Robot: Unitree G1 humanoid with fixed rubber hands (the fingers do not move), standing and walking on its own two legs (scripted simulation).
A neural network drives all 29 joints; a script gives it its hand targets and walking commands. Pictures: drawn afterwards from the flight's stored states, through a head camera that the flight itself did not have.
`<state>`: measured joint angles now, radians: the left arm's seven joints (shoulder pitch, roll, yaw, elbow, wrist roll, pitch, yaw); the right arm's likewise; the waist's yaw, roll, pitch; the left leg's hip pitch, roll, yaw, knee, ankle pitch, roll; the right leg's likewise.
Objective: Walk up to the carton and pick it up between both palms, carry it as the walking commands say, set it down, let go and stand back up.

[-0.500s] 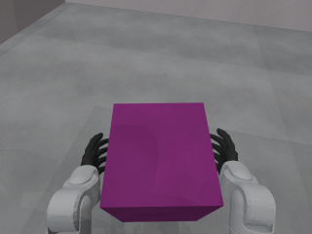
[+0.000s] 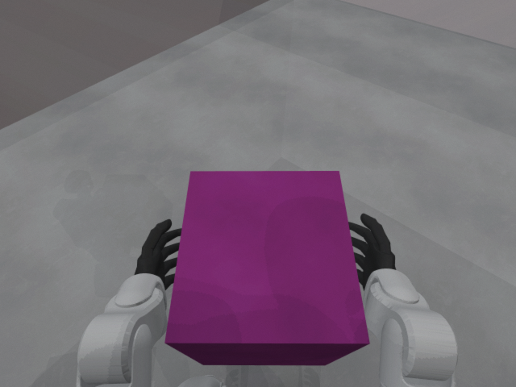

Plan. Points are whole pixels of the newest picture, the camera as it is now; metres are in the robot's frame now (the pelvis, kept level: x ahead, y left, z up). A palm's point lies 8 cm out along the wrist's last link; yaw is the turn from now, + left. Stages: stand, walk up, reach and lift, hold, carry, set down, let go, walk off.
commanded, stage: carry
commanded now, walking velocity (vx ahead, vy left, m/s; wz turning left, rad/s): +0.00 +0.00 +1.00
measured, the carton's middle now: (264, 277) +0.27 -0.02 +0.03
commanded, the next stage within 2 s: none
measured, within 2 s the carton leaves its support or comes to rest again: neither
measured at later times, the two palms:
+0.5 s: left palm out of the picture +0.14 +0.31 +0.07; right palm (217, 269) +0.26 +0.05 +0.07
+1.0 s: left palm out of the picture -0.09 +0.42 +0.05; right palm (20, 356) +0.16 +0.27 +0.06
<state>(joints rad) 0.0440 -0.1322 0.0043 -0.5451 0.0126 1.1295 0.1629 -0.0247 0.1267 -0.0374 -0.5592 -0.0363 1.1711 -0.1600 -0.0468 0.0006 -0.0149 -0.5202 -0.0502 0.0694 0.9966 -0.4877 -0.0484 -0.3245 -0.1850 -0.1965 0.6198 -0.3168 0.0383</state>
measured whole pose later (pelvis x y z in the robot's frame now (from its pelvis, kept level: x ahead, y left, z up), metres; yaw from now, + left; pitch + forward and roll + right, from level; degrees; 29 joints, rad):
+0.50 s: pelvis -0.03 +0.08 -0.01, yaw +26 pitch +4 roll +1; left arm 0.02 -0.13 0.01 -0.54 -0.01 1.14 0.18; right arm -0.02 0.13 -0.04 -0.55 -0.04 1.16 -0.15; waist -0.03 0.02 0.00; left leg -0.46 -0.21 -0.08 0.58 -0.17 0.11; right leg -0.46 -0.04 0.01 0.73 -0.42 0.09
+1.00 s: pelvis -0.10 +0.14 -0.02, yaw +56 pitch +3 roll +0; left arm 0.00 -0.13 0.03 -0.50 0.01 1.19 0.18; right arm -0.06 0.13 -0.05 -0.46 -0.04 1.17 -0.15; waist 0.01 -0.04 0.00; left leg -0.49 -0.07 0.03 0.71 -0.26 0.07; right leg -0.56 -0.16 -0.06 1.09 -0.53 0.15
